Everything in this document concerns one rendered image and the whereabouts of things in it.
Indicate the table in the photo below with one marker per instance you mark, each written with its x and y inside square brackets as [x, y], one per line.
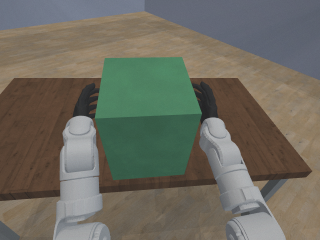
[34, 113]

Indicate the robot left upper arm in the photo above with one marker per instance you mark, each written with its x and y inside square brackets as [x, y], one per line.
[85, 231]

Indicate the carton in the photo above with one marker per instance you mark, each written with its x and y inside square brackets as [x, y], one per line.
[147, 116]

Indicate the robot right upper arm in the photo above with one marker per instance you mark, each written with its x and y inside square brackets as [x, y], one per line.
[256, 226]

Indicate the right robot forearm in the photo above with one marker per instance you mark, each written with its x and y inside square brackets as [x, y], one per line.
[238, 193]

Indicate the left robot forearm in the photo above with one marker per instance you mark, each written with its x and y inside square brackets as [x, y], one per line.
[80, 197]

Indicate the robot left hand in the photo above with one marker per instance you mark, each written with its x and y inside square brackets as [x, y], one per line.
[82, 107]

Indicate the robot right hand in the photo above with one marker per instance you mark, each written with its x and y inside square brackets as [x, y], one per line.
[207, 102]

